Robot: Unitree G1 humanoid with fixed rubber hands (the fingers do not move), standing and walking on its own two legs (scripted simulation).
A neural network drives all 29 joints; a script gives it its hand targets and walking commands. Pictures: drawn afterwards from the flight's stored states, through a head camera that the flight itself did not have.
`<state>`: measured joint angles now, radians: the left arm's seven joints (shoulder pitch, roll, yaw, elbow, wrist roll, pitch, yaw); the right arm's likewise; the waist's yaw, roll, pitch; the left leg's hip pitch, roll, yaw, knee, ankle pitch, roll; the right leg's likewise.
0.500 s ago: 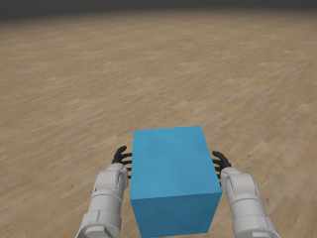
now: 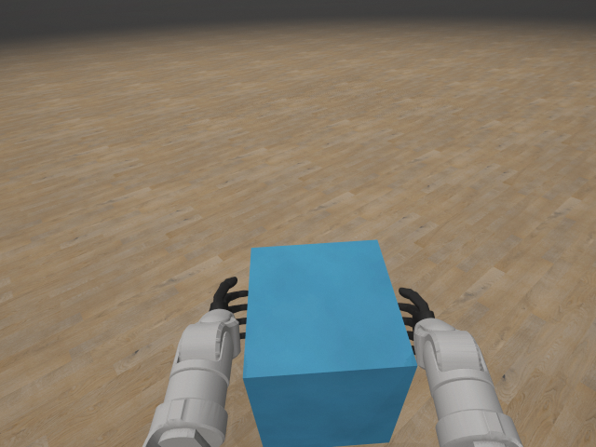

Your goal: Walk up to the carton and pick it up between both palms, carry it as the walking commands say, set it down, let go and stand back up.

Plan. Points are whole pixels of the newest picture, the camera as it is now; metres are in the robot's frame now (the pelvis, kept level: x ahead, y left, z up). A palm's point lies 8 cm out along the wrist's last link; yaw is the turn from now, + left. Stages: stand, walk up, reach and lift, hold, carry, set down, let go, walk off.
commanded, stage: hold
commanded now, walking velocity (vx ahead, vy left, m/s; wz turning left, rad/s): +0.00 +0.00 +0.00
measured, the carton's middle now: (320, 346) +0.32 +0.00 -0.01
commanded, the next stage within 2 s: carry in 0.38 s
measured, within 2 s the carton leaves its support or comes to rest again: neither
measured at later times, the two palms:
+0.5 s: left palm (219, 322) +0.30 +0.15 +0.07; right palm (426, 330) +0.29 -0.15 +0.06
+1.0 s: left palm (179, 334) +0.26 +0.19 +0.10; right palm (406, 344) +0.25 -0.10 +0.09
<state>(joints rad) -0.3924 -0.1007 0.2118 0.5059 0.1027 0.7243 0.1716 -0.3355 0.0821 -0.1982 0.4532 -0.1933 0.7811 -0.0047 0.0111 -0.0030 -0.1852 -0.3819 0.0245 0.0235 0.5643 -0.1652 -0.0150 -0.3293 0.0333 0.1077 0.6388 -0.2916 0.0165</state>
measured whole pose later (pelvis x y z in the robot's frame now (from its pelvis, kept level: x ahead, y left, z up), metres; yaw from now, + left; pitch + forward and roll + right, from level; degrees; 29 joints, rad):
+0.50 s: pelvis +0.00 +0.00 +0.00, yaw +0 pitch -2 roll +0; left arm -0.37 -0.10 0.17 0.40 0.10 0.76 0.16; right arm -0.32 0.08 -0.18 0.32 -0.19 0.84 -0.01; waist 0.01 -0.01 -0.15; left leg -0.39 0.02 0.02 0.62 -0.22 -0.01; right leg -0.33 0.03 0.11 0.66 -0.30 0.02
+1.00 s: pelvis +0.00 +0.04 -0.01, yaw +0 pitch +0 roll -1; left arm -0.20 -0.14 0.10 -0.21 0.10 1.18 0.14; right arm -0.10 0.13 -0.09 -0.30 -0.08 1.23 -0.12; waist 0.02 -0.01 -0.16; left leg -0.46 0.00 0.04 0.68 -0.23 0.04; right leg -0.34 0.01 0.03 0.72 -0.42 0.01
